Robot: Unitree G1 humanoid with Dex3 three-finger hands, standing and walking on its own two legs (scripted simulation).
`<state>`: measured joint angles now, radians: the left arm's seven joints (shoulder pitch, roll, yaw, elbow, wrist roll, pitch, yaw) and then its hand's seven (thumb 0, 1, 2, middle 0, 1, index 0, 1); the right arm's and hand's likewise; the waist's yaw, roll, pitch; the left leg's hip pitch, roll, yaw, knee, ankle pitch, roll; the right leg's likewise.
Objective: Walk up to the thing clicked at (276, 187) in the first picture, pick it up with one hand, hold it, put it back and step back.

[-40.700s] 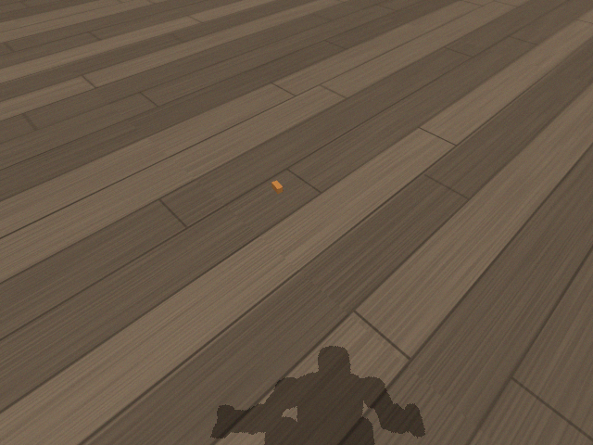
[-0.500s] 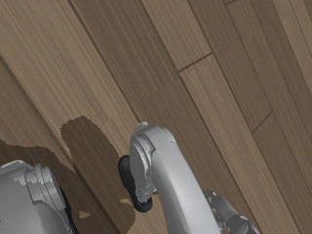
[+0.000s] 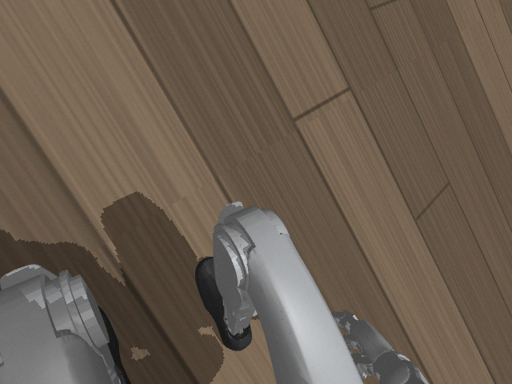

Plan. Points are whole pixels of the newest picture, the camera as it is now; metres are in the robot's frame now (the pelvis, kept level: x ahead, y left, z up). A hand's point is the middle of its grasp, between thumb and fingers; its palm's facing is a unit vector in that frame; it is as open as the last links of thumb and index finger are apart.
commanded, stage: approach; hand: left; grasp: from above
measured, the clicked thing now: out of the picture +0.51 +0.42 -0.31
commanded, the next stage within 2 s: none
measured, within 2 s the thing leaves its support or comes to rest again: neither
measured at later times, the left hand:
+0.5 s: hand out of the picture +0.49 +0.42 -0.16, palm faces -0.46 -0.11 -0.88, open 13.2 cm
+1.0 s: hand out of the picture +0.49 +0.41 -0.16, palm faces -0.43 -0.12 -0.89, open 13.4 cm
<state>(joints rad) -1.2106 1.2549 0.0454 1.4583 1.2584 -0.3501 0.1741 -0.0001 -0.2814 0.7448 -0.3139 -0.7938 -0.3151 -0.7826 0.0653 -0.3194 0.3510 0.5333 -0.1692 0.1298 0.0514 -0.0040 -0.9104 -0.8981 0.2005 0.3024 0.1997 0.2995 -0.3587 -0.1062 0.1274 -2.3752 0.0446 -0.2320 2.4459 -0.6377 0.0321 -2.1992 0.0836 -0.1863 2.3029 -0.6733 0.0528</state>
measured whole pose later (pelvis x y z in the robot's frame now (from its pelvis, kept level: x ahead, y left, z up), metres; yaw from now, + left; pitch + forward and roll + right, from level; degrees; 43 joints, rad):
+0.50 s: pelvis +0.00 +0.00 +0.00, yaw +0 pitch +30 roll -15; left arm -1.20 1.25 0.04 1.47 1.25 -0.36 0.17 0.00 -0.35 0.80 -0.26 -0.85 -0.26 -0.83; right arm 0.06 -0.32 0.36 0.54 -0.17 0.13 0.05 0.00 -0.91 -0.90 0.20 0.30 0.20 0.30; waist -0.36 -0.11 0.14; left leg -2.37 0.05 -0.23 2.45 -0.64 0.04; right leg -2.19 0.09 -0.18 2.30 -0.67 0.06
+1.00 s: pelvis +0.00 +0.00 +0.00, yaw +0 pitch +30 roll -15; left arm -1.21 1.26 0.05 1.46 1.25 -0.37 0.17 0.00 -0.38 0.83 -0.23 -0.88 -0.23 -0.87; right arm 0.06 -0.32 0.36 0.53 -0.17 0.14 0.05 0.00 -0.91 -0.90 0.20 0.30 0.20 0.30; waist -0.36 -0.11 0.14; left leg -2.37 0.05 -0.23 2.45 -0.64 0.03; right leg -2.19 0.09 -0.19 2.30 -0.67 0.05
